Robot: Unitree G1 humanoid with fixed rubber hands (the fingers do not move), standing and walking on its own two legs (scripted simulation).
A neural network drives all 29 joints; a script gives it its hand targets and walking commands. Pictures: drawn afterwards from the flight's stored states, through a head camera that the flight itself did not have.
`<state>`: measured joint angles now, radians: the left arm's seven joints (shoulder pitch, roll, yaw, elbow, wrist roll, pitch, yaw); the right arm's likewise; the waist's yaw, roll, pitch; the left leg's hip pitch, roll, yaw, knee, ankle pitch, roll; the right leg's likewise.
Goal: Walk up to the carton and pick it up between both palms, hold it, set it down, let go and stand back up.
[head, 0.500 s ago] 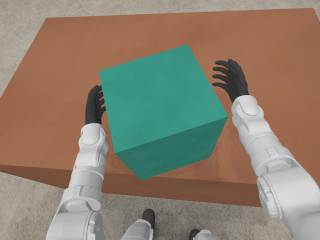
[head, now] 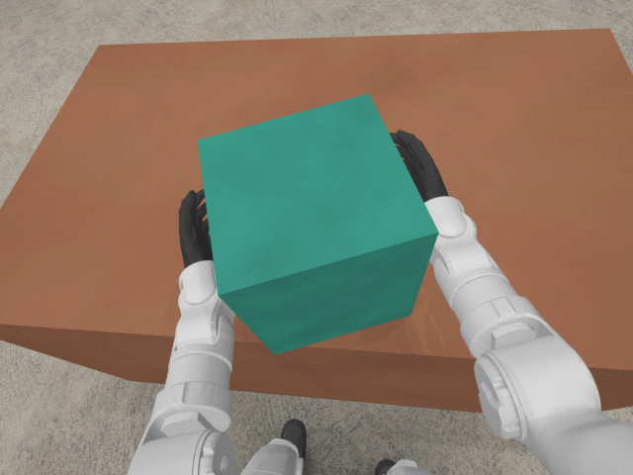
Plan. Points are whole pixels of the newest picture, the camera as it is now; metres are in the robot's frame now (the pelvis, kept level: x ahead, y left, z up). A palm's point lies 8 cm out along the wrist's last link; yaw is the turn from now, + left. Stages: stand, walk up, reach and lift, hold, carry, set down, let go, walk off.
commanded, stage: reach and lift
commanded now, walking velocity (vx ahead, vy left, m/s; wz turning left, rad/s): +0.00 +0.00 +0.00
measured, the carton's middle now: (316, 238) +0.39 +0.07 +0.02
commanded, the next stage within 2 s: none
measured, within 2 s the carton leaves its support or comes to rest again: leaves its support in 1.40 s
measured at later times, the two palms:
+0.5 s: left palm (202, 256) +0.34 +0.21 +0.03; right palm (428, 193) +0.45 -0.07 +0.05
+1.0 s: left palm (202, 256) +0.34 +0.21 +0.03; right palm (429, 194) +0.44 -0.07 +0.05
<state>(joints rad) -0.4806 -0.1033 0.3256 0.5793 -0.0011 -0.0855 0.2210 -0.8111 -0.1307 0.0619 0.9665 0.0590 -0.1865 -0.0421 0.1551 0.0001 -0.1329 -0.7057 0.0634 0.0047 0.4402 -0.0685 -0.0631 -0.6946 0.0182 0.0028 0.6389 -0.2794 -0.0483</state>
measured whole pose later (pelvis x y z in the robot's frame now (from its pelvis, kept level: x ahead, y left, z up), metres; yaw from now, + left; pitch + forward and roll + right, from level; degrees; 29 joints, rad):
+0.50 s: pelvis +0.01 +0.00 +0.00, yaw +0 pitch +18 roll +2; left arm -0.48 -0.11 0.40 0.72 0.04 -0.17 0.17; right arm -0.81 -0.08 0.00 1.10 -0.05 -0.26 -0.07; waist 0.16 0.01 -0.16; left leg -0.66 0.06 0.00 0.44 -0.09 -0.06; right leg -0.64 0.02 0.00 0.64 -0.30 -0.05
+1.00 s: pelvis +0.01 +0.00 +0.00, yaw +0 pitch +18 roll +2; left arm -0.48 -0.11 0.40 0.74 0.04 -0.18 0.17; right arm -0.81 -0.08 0.00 1.12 -0.05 -0.27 -0.07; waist 0.16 0.01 -0.17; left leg -0.66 0.06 0.00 0.44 -0.09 -0.06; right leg -0.64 0.02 0.00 0.64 -0.30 -0.05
